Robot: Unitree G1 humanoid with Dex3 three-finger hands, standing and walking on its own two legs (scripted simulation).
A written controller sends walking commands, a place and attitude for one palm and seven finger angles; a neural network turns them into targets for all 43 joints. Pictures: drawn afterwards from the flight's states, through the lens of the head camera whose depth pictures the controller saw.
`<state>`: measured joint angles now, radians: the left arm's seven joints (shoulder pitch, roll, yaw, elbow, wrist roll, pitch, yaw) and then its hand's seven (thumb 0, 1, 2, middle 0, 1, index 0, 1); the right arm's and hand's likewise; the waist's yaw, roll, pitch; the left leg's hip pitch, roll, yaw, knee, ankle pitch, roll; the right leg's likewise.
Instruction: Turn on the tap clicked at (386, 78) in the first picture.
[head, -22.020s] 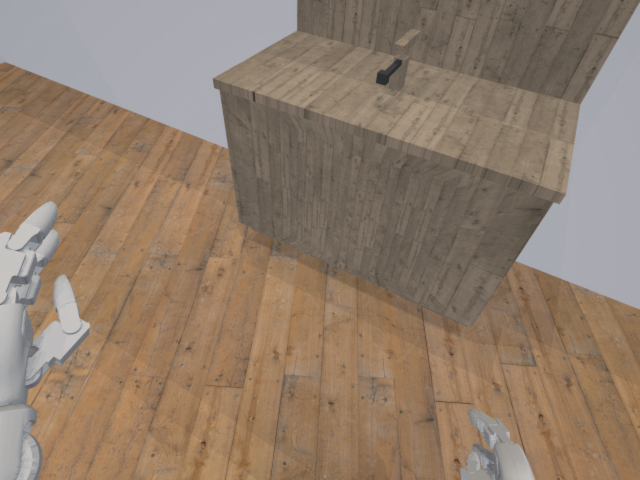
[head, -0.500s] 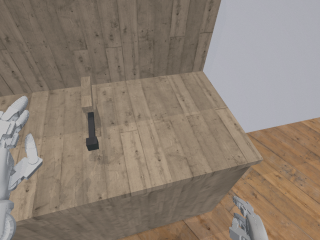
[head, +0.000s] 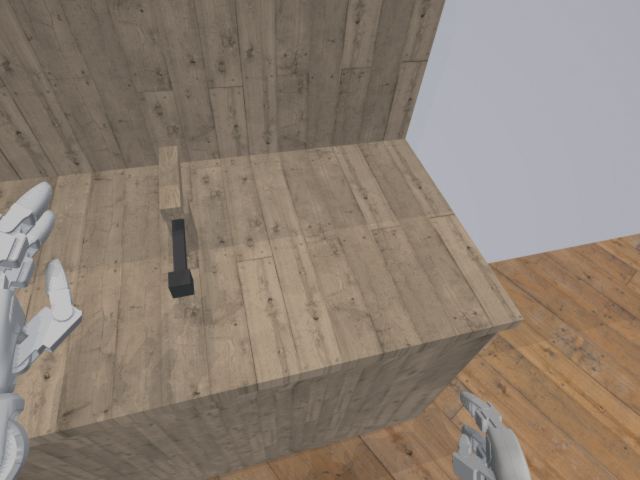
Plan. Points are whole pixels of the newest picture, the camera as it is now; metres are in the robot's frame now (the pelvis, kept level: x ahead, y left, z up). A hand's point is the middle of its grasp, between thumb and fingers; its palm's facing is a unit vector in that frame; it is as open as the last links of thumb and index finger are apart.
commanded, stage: shuffle to correct the standing spot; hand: left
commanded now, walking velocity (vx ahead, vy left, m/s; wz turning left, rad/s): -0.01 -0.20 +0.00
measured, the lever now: (181, 283) +0.35 +0.22 +0.02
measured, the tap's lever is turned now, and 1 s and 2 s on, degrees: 0 0 0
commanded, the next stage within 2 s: none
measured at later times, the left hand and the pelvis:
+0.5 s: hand (163, 314) +0.23 +0.17 +0.15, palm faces +0.29 -0.87 -0.39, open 7.4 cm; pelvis +0.01 -0.06 -0.01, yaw +0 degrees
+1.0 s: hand (178, 319) +0.22 +0.16 +0.15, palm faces +0.29 -0.87 -0.40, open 7.4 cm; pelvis +0.01 -0.08 -0.01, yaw +0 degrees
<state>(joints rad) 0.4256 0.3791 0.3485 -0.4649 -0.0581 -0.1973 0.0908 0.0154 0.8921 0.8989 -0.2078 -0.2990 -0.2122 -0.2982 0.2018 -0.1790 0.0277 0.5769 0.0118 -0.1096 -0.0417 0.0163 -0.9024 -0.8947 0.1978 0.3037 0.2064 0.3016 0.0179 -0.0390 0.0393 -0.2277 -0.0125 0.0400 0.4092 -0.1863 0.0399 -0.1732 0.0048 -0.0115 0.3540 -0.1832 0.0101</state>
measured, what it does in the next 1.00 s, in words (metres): shifts its weight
